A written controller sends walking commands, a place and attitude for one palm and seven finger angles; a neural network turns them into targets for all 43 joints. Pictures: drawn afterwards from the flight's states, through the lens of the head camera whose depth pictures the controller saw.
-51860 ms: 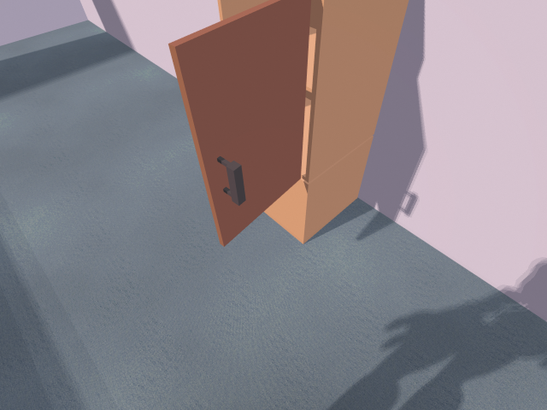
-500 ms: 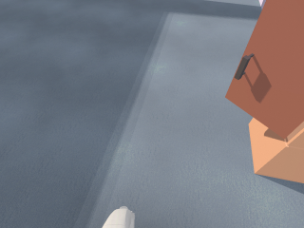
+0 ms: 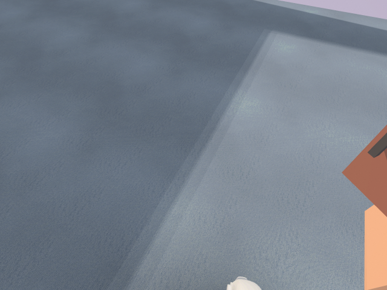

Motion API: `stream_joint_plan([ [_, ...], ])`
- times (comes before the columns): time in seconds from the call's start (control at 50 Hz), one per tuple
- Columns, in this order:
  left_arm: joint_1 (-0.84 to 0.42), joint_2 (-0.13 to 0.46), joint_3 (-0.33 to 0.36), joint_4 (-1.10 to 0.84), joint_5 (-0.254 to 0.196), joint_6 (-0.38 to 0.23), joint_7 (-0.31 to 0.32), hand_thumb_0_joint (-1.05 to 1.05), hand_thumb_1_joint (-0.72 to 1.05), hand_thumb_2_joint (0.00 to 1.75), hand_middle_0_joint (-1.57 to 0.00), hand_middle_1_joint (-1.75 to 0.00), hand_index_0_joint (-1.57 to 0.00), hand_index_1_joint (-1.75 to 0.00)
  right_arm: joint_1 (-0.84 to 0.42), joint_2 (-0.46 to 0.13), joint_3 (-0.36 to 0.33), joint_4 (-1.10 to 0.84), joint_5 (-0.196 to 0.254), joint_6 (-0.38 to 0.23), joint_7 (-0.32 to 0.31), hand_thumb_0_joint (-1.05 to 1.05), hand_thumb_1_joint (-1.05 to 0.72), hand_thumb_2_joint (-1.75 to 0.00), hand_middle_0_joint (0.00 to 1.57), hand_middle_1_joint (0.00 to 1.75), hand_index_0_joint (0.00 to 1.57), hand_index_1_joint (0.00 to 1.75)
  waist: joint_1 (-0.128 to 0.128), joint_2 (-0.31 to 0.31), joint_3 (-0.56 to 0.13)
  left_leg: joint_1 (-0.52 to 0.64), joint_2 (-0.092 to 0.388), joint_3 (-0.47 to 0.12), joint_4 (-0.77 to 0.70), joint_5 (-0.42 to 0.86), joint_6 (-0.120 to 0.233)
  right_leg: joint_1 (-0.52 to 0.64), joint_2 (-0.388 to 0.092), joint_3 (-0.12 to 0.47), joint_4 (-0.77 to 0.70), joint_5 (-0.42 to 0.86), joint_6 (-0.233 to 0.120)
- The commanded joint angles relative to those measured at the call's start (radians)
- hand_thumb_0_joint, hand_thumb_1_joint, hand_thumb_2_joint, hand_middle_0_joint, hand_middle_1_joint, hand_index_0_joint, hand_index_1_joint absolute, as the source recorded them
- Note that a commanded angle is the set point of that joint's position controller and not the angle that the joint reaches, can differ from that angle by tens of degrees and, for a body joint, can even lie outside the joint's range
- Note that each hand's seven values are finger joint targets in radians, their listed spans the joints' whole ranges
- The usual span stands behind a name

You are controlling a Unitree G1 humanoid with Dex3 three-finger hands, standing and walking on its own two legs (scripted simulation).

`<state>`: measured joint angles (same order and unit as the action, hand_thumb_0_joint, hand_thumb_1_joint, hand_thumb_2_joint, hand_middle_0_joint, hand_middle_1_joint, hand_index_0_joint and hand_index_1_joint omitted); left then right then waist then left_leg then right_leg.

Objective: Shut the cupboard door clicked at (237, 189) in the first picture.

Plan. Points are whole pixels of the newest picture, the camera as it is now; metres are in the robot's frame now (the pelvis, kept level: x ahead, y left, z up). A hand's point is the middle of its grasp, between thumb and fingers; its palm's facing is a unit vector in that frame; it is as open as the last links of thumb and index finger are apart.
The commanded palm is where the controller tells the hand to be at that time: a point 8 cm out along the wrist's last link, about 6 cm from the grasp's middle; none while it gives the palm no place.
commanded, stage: turn to face it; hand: left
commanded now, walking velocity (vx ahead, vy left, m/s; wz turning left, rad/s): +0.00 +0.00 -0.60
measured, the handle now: out of the picture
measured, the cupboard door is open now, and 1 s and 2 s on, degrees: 50 50 50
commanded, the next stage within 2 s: take the last steps up to it in 1.68 s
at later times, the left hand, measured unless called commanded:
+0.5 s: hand (124, 262) +0.20 +0.19 -0.17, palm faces -0.24 -0.95 -0.20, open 7.4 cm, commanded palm none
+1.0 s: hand (165, 230) +0.28 +0.10 -0.16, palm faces -0.57 -0.79 -0.24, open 7.4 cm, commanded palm none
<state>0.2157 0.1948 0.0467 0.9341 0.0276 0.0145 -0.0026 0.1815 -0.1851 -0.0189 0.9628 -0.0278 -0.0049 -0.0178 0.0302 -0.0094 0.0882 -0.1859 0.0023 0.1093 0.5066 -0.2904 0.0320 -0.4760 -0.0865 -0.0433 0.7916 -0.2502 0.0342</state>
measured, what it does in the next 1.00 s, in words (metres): steps on the spot, turning right: right foot, then left foot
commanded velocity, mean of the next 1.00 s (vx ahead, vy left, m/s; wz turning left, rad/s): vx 0.00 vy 0.00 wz -0.60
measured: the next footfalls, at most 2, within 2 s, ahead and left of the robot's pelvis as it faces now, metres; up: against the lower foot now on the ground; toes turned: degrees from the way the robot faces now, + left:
right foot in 0.06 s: +0.13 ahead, -0.12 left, +0.00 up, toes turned -6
left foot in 0.40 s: +0.12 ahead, +0.11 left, +0.00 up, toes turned -12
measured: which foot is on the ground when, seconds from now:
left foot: down 0.00-0.06, up 0.08-0.38, down 0.40-0.76, up 0.78-1.00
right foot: up 0.00-0.04, down 0.06-0.40, up 0.42-0.74, down 0.76-1.00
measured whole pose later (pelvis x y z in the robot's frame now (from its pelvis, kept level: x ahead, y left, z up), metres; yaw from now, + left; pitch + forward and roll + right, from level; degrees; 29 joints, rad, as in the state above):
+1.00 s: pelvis +0.08 +0.00 +0.00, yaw -35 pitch +0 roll +0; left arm 0.16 0.22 0.05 0.87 0.03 0.05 -0.01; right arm 0.17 -0.25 -0.04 0.88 -0.02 0.06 -0.01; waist -0.01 0.01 0.10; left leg -0.47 0.08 0.03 0.95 -0.42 -0.08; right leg -0.29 0.02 0.04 0.55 -0.27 0.00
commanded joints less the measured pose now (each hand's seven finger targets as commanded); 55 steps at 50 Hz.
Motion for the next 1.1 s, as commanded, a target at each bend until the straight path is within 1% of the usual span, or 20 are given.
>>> stream_joint_plan([
  [0.0, 0.17, 0.071, 0.031, 0.002, 0.003, 0.005, -0.004, 0.0, 0.9, 0.9, -0.2, -0.3, -0.2, -0.3, -0.032, -0.153, -0.046, -0.038, 0.006, 0.001, -0.01, 0.0, -0.9, -0.9, 0.2, 0.3, 0.2, 0.3, 0.037, 0.061, -0.009, -0.174, 0.229, -0.053, -0.06, 0.056, 0.064, 0.28, 0.046, -0.012, -0.19, 0.106, -0.016],
  [0.04, 0.188, 0.176, 0.05, -0.009, 0.013, -0.013, 0.001, 0.0, 0.9, 0.9, -0.2, -0.3, -0.2, -0.3, 0.004, -0.094, -0.048, -0.051, 0.016, 0.01, -0.002, 0.0, -0.9, -0.9, 0.2, 0.3, 0.2, 0.3, 0.036, -0.192, 0.0, -0.261, 0.037, 0.07, 0.264, -0.216, -0.033, 0.295, -0.149, 0.333, -0.401, 0.34, -0.119],
  [0.06, 0.212, 0.23, 0.055, -0.012, 0.005, -0.016, 0.004, 0.0, 0.9, 0.9, -0.2, -0.3, -0.2, -0.3, 0.022, -0.073, -0.042, -0.066, 0.018, 0.02, -0.002, 0.0, -0.9, -0.9, 0.2, 0.3, 0.2, 0.3, 0.041, -0.262, -0.057, -0.286, -0.025, 0.014, 0.489, -0.4, -0.049, 0.305, -0.276, 0.504, -0.512, 0.368, -0.234],
  [0.08, 0.179, 0.219, 0.062, -0.02, 0.001, -0.021, 0.015, 0.0, 0.9, 0.9, -0.2, -0.3, -0.2, -0.3, 0.024, -0.096, -0.043, -0.071, 0.015, 0.028, -0.01, 0.0, -0.9, -0.9, 0.2, 0.3, 0.2, 0.3, 0.024, -0.316, -0.124, -0.326, 0.001, -0.098, 0.588, -0.357, -0.05, 0.335, -0.253, 0.574, -0.545, 0.301, -0.261],
  [0.16, 0.046, 0.154, 0.066, -0.058, 0.001, -0.01, 0.032, 0.0, 0.9, 0.9, -0.2, -0.3, -0.2, -0.3, -0.001, -0.094, -0.04, -0.057, 0.016, 0.024, -0.009, 0.0, -0.9, -0.9, 0.2, 0.3, 0.2, 0.3, -0.012, -0.07, -0.191, -0.296, 0.043, -0.121, 0.575, -0.171, -0.071, 0.336, -0.152, 0.371, -0.47, 0.322, -0.242],
  [0.28, 0.018, 0.185, 0.079, -0.063, 0.005, 0.006, 0.021, 0.0, 0.9, 0.9, -0.2, -0.3, -0.2, -0.3, 0.028, -0.07, -0.038, -0.08, 0.023, 0.024, -0.015, 0.0, -0.9, -0.9, 0.2, 0.3, 0.2, 0.3, -0.017, -0.11, -0.161, -0.174, 0.012, -0.098, 0.21, -0.137, -0.073, 0.281, -0.105, 0.398, -0.448, 0.313, -0.221],
  [0.34, -0.045, 0.166, 0.073, -0.086, -0.009, 0.019, 0.014, 0.0, 0.9, 0.9, -0.2, -0.3, -0.2, -0.3, 0.129, -0.106, -0.042, -0.06, 0.023, 0.007, -0.024, 0.0, -0.9, -0.9, 0.2, 0.3, 0.2, 0.3, -0.069, -0.079, -0.166, 0.083, 0.035, -0.101, -0.09, 0.038, -0.062, 0.099, -0.023, 0.353, -0.374, 0.145, -0.131],
  [0.38, -0.047, 0.096, 0.056, -0.132, -0.019, 0.023, -0.006, 0.0, 0.9, 0.9, -0.2, -0.3, -0.2, -0.3, 0.122, -0.258, -0.068, -0.094, -0.001, 0.0, -0.033, 0.0, -0.9, -0.9, 0.2, 0.3, 0.2, 0.3, -0.073, 0.323, -0.112, 0.124, 0.428, -0.478, -0.293, 0.04, 0.103, -0.142, 0.172, 0.099, -0.014, -0.28, -0.027],
  [0.4, -0.087, 0.139, 0.064, -0.13, -0.002, 0.031, -0.009, 0.0, 0.9, 0.9, -0.2, -0.3, -0.2, -0.3, 0.107, -0.253, -0.068, -0.093, -0.004, 0.0, -0.034, 0.0, -0.9, -0.9, 0.2, 0.3, 0.2, 0.3, -0.081, 0.265, -0.073, 0.051, 0.471, -0.474, -0.284, 0.146, 0.152, -0.14, 0.127, 0.106, 0.191, -0.305, -0.013],
  [0.46, -0.067, 0.121, 0.066, -0.111, -0.006, 0.036, -0.027, 0.0, 0.9, 0.9, -0.2, -0.3, -0.2, -0.3, 0.029, -0.206, -0.051, -0.115, -0.009, -0.006, -0.037, 0.0, -0.9, -0.9, 0.2, 0.3, 0.2, 0.3, -0.022, 0.118, -0.07, 0.073, 0.356, -0.224, -0.168, 0.544, 0.13, -0.124, 0.081, 0.076, 0.324, -0.224, 0.013],
  [0.5, -0.074, 0.105, 0.055, -0.116, -0.01, 0.043, -0.032, 0.0, 0.9, 0.9, -0.2, -0.3, -0.2, -0.3, 0.043, -0.205, -0.053, -0.108, -0.007, -0.006, -0.035, 0.0, -0.9, -0.9, 0.2, 0.3, 0.2, 0.3, -0.03, 0.165, -0.097, 0.126, 0.316, -0.119, -0.13, 0.624, 0.104, -0.088, 0.072, 0.037, 0.243, -0.182, 0.018],
  [0.6, -0.143, 0.098, 0.044, -0.144, -0.007, 0.041, -0.037, 0.0, 0.9, 0.9, -0.2, -0.3, -0.2, -0.3, 0.113, -0.228, -0.066, -0.076, -0.005, 0.0, -0.023, 0.0, -0.9, -0.9, 0.2, 0.3, 0.2, 0.3, -0.073, 0.205, -0.095, 0.153, 0.33, -0.037, -0.095, 0.677, 0.083, 0.014, 0.082, -0.038, 0.047, -0.141, -0.002],
  [0.68, -0.116, 0.118, 0.046, -0.149, -0.007, 0.031, -0.035, 0.0, 0.9, 0.9, -0.2, -0.3, -0.2, -0.3, 0.087, -0.251, -0.076, -0.083, -0.002, 0.004, -0.016, 0.0, -0.9, -0.9, 0.2, 0.3, 0.2, 0.3, -0.049, 0.209, -0.107, 0.12, 0.346, -0.006, -0.011, 0.676, 0.046, 0.155, 0.089, -0.056, -0.155, -0.082, -0.033],
  [0.72, 0.031, 0.192, 0.06, -0.11, 0.0, 0.013, -0.024, 0.0, 0.9, 0.9, -0.2, -0.3, -0.2, -0.3, 0.059, -0.245, -0.079, -0.107, 0.015, 0.005, -0.004, 0.0, -0.9, -0.9, 0.2, 0.3, 0.2, 0.3, 0.025, 0.071, -0.175, -0.039, 0.28, 0.067, 0.227, 0.545, -0.033, 0.445, 0.031, 0.011, -0.362, 0.245, -0.074],
  [0.74, 0.117, 0.303, 0.083, -0.087, 0.008, 0.0, -0.008, 0.0, 0.9, 0.9, -0.2, -0.3, -0.2, -0.3, 0.023, -0.159, -0.057, -0.152, 0.021, 0.008, -0.001, 0.0, -0.9, -0.9, 0.2, 0.3, 0.2, 0.3, 0.066, -0.249, -0.203, -0.35, 0.119, 0.121, 0.478, -0.115, -0.098, 0.649, -0.236, 0.347, -0.394, 0.693, -0.182],
  [0.76, 0.149, 0.329, 0.082, -0.068, -0.012, 0.0, 0.003, 0.0, 0.9, 0.9, -0.2, -0.3, -0.2, -0.3, -0.007, -0.169, -0.046, -0.174, 0.02, 0.023, -0.012, 0.0, -0.9, -0.9, 0.2, 0.3, 0.2, 0.3, 0.069, -0.22, -0.19, -0.409, 0.08, -0.022, 0.623, -0.376, -0.108, 0.569, -0.328, 0.398, -0.367, 0.928, -0.275],
  [0.86, -0.074, 0.242, 0.066, -0.151, -0.003, 0.011, 0.019, 0.0, 0.9, 0.9, -0.2, -0.3, -0.2, -0.3, 0.007, -0.152, -0.043, -0.141, 0.014, 0.039, -0.008, 0.0, -0.9, -0.9, 0.2, 0.3, 0.2, 0.3, -0.034, -0.131, -0.157, -0.342, 0.105, -0.098, 0.608, -0.157, -0.122, 0.328, -0.16, 0.267, -0.395, 0.475, -0.231],
  [1.02, -0.102, 0.245, 0.075, -0.15, -0.001, 0.024, 0.002, 0.0, 0.9, 0.9, -0.2, -0.3, -0.2, -0.3, 0.085, -0.142, -0.046, -0.137, 0.022, 0.019, -0.008, 0.0, -0.9, -0.9, 0.2, 0.3, 0.2, 0.3, -0.068, -0.139, -0.12, -0.066, 0.032, -0.061, 0.091, -0.004, -0.105, 0.128, -0.083, 0.351, -0.352, 0.214, -0.164],
  [1.04, -0.112, 0.221, 0.071, -0.159, -0.008, 0.03, 0.0, 0.0, 0.9, 0.9, -0.2, -0.3, -0.2, -0.3, 0.14, -0.169, -0.049, -0.122, 0.019, 0.008, -0.011, 0.0, -0.9, -0.9, 0.2, 0.3, 0.2, 0.3, -0.094, -0.063, -0.139, 0.046, 0.064, -0.09, -0.061, 0.055, -0.095, 0.054, -0.036, 0.318, -0.291, 0.117, -0.119],
  [1.08, -0.066, 0.135, 0.051, -0.194, -0.018, 0.037, -0.015, 0.0, 0.9, 0.9, -0.2, -0.3, -0.2, -0.3, 0.168, -0.335, -0.075, -0.139, -0.004, -0.002, -0.022, 0.0, -0.9, -0.9, 0.2, 0.3, 0.2, 0.3, -0.089, 0.354, -0.144, 0.075, 0.48, -0.505, -0.272, 0.034, 0.091, -0.121, 0.156, 0.067, 0.15, -0.375, -0.014],
])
